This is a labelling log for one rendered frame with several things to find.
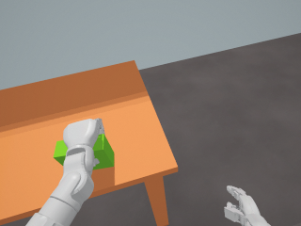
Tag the right robot forearm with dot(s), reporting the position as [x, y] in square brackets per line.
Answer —
[253, 219]

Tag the robot right hand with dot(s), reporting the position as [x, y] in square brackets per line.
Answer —
[246, 206]

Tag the robot left hand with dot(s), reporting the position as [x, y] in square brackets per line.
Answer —
[84, 132]

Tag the table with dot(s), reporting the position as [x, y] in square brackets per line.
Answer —
[33, 118]

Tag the left robot forearm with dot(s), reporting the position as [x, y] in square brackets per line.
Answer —
[74, 188]

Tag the sponge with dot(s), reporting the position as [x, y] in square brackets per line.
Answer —
[102, 151]

